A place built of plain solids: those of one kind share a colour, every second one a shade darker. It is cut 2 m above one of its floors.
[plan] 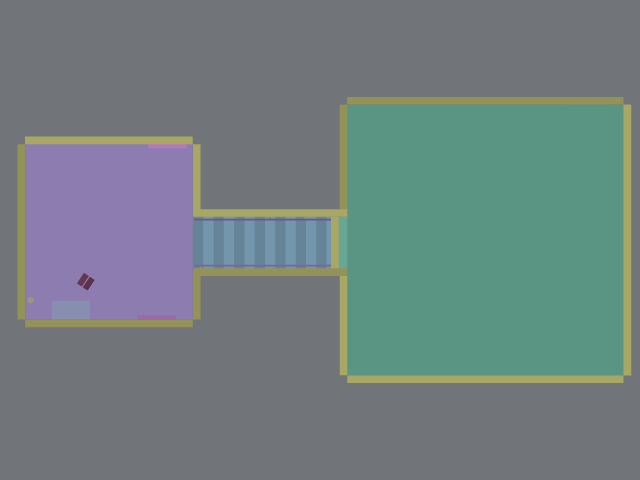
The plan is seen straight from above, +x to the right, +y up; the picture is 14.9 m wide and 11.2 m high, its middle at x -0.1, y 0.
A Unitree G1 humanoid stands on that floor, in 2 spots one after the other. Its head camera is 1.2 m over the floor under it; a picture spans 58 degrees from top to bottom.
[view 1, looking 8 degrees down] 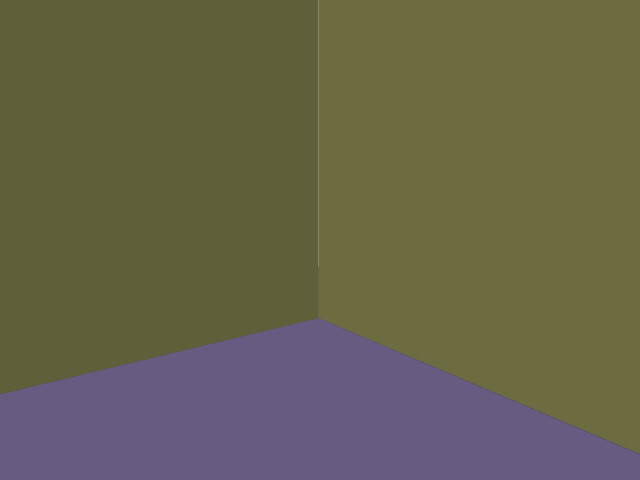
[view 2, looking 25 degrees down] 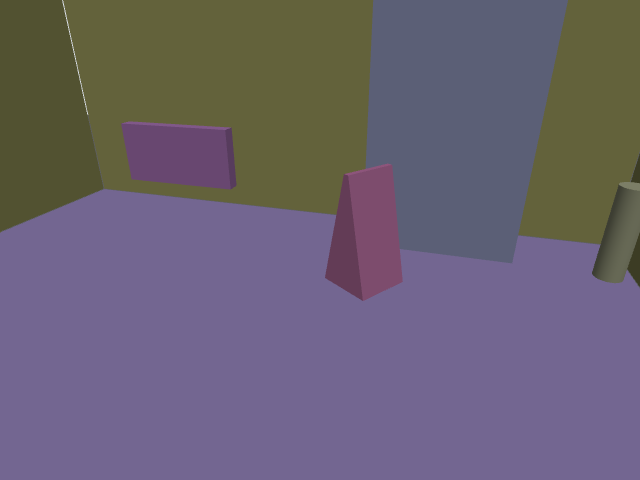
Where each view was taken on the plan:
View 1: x -4.07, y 0.05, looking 143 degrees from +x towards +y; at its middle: wall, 3.66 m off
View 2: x -5.94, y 1.06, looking -73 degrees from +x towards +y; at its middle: floor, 2.84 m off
